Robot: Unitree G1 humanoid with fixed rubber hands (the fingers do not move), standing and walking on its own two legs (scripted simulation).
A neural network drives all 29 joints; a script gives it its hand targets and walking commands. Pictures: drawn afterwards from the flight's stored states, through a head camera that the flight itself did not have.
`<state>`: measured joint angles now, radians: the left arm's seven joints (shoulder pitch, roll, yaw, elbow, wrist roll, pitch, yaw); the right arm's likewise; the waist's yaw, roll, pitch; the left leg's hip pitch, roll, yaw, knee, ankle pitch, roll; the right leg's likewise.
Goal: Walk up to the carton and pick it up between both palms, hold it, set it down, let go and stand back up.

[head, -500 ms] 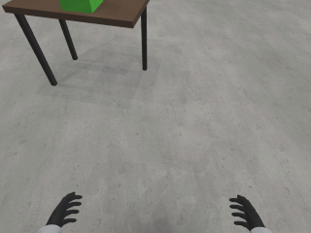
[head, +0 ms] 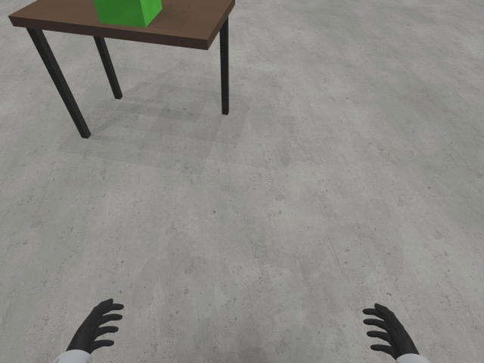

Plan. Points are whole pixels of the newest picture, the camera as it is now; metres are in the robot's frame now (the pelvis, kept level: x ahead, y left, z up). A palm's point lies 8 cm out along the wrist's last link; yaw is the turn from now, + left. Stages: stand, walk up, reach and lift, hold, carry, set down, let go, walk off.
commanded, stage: stand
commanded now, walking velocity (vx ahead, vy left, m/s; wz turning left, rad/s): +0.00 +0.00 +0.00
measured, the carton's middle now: out of the picture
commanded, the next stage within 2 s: walk up in 0.32 s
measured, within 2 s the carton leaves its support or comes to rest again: neither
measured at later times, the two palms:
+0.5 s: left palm (77, 350) +0.15 +0.26 -0.06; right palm (407, 357) +0.14 -0.27 -0.07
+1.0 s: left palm out of the picture +0.19 +0.46 -0.09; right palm (329, 303) +0.23 -0.15 -0.06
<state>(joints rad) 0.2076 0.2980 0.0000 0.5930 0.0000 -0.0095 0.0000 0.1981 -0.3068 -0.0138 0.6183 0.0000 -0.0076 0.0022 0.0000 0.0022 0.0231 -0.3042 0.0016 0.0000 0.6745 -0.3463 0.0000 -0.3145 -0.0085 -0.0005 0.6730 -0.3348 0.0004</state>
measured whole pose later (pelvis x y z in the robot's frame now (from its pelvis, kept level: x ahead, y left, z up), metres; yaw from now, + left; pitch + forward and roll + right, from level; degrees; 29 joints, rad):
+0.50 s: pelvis +0.00 +0.00 +0.00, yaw +0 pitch -2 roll +0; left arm 0.21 0.31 0.00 0.59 0.00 -0.01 0.00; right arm 0.20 -0.32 -0.01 0.64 0.00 -0.01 0.00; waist 0.00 0.00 0.02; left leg -0.28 0.00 0.00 0.64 -0.32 0.00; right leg -0.29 -0.01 0.00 0.64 -0.31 0.00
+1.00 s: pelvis +0.10 +0.15 -0.01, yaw +0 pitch -3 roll -3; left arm 0.39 0.44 0.00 0.59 0.00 -0.02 0.04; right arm 0.30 -0.38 -0.09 0.55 -0.02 0.00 0.09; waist -0.01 0.03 0.04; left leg -0.40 0.04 0.05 0.82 -0.37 0.04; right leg -0.41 -0.01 0.09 1.24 -0.53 -0.03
